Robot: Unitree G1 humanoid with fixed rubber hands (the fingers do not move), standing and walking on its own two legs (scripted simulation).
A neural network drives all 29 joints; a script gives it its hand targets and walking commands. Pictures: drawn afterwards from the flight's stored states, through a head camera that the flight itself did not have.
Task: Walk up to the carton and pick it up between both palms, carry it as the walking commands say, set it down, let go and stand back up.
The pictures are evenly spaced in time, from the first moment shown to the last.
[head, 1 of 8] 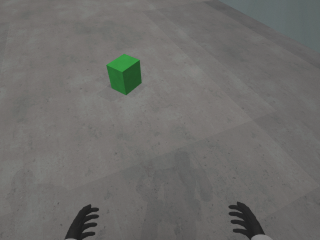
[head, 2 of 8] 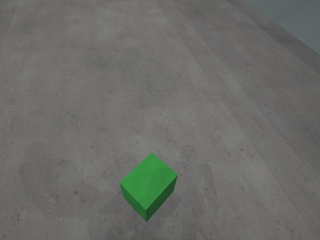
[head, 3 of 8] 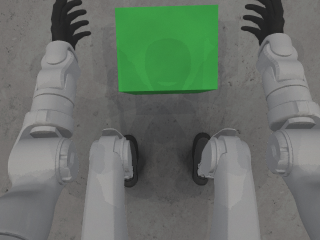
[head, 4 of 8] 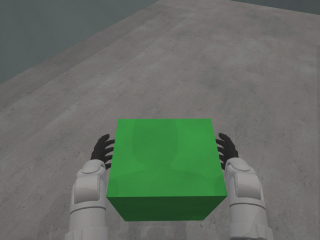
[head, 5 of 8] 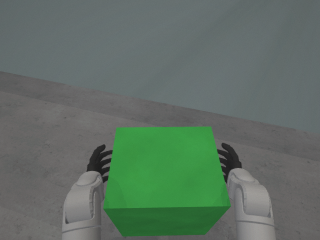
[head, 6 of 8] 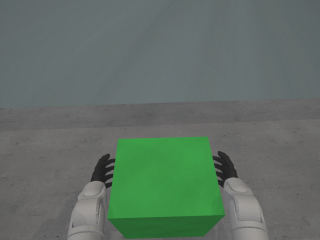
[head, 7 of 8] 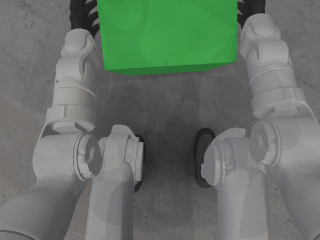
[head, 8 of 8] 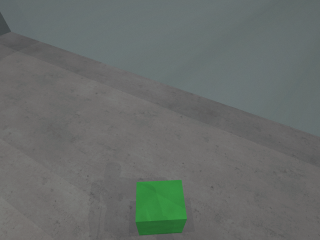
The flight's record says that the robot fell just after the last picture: no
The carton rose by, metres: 0.66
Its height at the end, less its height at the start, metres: +0.00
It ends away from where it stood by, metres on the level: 1.89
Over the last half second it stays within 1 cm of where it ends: yes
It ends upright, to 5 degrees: yes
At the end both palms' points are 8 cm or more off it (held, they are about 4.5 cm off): yes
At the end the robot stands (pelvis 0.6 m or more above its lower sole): yes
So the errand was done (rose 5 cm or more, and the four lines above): yes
